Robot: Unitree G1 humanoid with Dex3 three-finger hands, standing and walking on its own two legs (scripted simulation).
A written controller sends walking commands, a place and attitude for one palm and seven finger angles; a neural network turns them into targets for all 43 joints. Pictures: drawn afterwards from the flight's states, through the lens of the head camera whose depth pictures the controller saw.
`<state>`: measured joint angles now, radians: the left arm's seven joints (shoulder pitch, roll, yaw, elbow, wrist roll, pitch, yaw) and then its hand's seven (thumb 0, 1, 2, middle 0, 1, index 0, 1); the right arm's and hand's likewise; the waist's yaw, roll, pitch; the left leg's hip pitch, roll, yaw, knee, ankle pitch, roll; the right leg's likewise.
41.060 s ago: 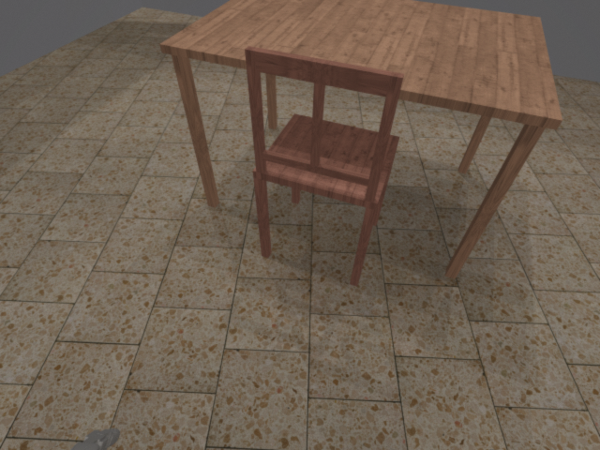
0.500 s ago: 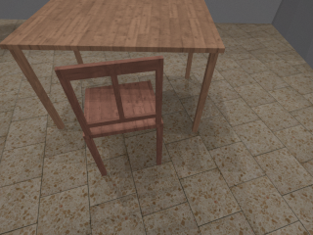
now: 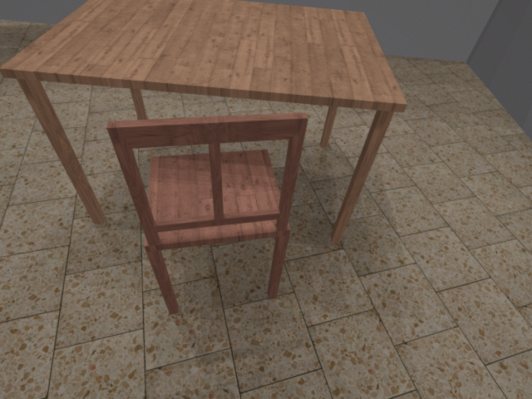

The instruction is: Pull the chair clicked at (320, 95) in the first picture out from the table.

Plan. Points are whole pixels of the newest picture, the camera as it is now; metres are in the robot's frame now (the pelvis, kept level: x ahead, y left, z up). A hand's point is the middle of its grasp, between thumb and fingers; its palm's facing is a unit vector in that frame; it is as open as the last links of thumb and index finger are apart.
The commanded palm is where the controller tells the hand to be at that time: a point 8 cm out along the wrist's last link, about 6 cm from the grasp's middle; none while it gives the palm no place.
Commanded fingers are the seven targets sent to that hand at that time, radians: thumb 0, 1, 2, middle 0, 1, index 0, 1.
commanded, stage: take the last steps up to it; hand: left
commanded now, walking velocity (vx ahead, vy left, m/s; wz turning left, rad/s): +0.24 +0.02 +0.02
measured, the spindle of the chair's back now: (216, 183) +0.60 +0.13 -0.09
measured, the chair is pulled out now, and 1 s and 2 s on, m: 0.17 0.17 0.17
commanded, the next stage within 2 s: come to a stop and stand still in 0.24 s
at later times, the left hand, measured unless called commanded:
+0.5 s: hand (168, 361) +0.23 +0.18 -0.19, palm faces +0.06 -0.98 -0.16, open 7.3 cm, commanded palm none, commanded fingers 0.00 0.90 0.90 -0.20 -0.30 -0.20 -0.30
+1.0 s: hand (154, 360) +0.22 +0.20 -0.16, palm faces +0.01 -0.96 -0.27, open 7.4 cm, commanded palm none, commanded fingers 0.00 0.90 0.90 -0.20 -0.30 -0.20 -0.30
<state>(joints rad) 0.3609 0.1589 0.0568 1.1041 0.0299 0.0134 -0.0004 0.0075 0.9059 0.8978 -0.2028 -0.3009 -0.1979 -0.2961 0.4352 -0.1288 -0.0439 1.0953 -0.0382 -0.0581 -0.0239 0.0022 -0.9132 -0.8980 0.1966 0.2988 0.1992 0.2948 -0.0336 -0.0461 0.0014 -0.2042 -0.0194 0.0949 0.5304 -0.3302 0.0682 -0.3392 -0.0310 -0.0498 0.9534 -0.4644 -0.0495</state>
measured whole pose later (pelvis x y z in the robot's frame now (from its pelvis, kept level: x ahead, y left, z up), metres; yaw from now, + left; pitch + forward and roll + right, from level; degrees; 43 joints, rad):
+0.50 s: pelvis +0.15 +0.01 -0.01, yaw +2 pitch -1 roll -2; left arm 0.17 0.15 0.06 0.98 0.01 0.01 0.03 0.00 0.91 0.90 -0.20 -0.30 -0.20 -0.30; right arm 0.29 -0.15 -0.04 1.02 -0.02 -0.04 -0.03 0.00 -0.91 -0.90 0.20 0.30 0.20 0.29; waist -0.05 0.00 0.09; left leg -0.31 0.04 0.01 0.68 -0.31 0.00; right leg -0.34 -0.02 -0.02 0.64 -0.28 0.03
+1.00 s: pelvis +0.16 +0.00 +0.01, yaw +0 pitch +0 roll +1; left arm 0.18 0.20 0.05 0.95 0.03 0.02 0.03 0.00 0.90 0.90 -0.20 -0.30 -0.20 -0.30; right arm 0.10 -0.23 -0.07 0.97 -0.01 0.04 -0.01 0.00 -0.91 -0.90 0.20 0.30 0.20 0.29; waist 0.00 -0.01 0.15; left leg -0.33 -0.02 -0.01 0.74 -0.43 -0.04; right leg -0.24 -0.01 0.01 0.49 -0.25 -0.02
